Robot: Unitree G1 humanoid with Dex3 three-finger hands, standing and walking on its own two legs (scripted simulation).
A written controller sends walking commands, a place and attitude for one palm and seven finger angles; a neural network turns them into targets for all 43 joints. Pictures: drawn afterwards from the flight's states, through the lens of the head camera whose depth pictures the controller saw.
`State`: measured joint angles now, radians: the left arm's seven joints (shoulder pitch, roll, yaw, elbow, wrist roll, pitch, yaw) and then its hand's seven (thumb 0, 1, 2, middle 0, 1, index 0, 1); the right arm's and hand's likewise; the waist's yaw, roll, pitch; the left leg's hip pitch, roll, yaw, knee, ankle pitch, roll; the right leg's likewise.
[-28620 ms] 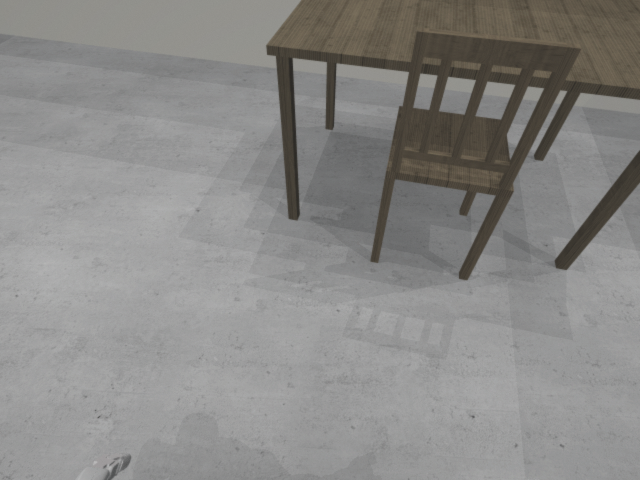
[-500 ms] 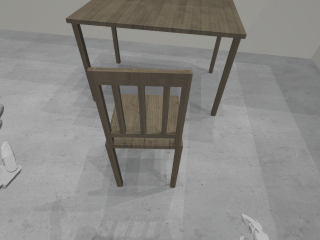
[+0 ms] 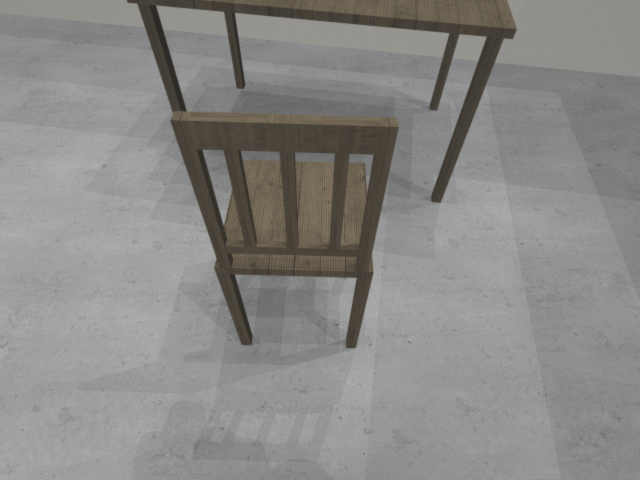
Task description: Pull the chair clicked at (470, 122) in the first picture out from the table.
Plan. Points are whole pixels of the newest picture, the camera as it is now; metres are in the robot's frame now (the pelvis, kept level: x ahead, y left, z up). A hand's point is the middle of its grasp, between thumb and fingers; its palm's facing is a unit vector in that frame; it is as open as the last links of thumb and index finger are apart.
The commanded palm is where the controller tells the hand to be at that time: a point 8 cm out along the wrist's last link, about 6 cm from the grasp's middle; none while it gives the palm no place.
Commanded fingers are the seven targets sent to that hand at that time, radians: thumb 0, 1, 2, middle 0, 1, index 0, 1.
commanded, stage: let the arm hang, fingers relaxed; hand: left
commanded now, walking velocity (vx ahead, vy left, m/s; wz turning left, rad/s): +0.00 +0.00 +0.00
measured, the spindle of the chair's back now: (290, 202) +0.60 +0.09 -0.09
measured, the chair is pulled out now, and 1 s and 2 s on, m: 0.62 0.62 0.62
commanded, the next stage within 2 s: look to check the result in 0.60 s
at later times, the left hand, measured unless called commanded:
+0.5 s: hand out of the picture +0.01 +0.17 -0.17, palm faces +0.01 -0.98 -0.19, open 7.3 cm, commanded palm none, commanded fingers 0.00 0.90 0.90 -0.20 -0.30 -0.20 -0.30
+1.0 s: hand out of the picture +0.02 +0.16 -0.17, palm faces +0.01 -0.98 -0.19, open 7.3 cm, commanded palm none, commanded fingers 0.00 0.90 0.90 -0.20 -0.30 -0.20 -0.30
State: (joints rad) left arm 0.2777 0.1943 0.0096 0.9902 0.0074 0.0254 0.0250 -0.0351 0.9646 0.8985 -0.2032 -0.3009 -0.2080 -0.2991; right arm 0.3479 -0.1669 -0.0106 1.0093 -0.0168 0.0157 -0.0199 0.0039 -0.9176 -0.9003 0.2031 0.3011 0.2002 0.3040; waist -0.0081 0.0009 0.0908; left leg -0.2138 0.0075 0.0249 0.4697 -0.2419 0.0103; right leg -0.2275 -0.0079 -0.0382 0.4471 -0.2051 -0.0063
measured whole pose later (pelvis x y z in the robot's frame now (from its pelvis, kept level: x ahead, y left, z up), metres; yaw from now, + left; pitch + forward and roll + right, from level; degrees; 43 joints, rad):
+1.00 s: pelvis +0.02 +0.00 +0.00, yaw -1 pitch -1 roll +0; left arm 0.29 0.12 0.00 1.09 0.01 0.00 0.04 0.01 0.93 0.90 -0.20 -0.30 -0.20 -0.30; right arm 0.32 -0.12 0.00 1.09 -0.01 -0.01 -0.03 0.00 -0.91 -0.90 0.20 0.30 0.20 0.30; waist 0.00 0.02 0.08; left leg -0.15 0.01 0.04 0.42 -0.25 0.00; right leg -0.19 0.00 -0.02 0.44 -0.23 -0.01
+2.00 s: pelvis +0.02 +0.00 +0.00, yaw -1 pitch -1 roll +0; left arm 0.30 0.12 0.00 1.09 0.01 0.00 0.04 0.01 0.92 0.90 -0.20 -0.30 -0.20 -0.30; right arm 0.31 -0.11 0.00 1.10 -0.01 -0.02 -0.04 0.00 -0.91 -0.90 0.20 0.30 0.20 0.30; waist 0.00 0.01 0.08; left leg -0.14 0.00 0.05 0.41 -0.25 0.01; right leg -0.18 -0.01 -0.01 0.43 -0.23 0.00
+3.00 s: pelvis +0.02 +0.00 +0.00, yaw -1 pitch -1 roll +0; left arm 0.30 0.11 0.00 1.09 0.01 -0.01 0.04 0.01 0.92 0.90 -0.20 -0.30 -0.20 -0.30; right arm 0.31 -0.11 0.00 1.10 -0.01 -0.01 -0.04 0.00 -0.91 -0.90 0.20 0.30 0.20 0.30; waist 0.00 0.01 0.09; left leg -0.14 0.01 0.05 0.41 -0.24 0.01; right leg -0.18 -0.01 -0.02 0.43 -0.22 -0.01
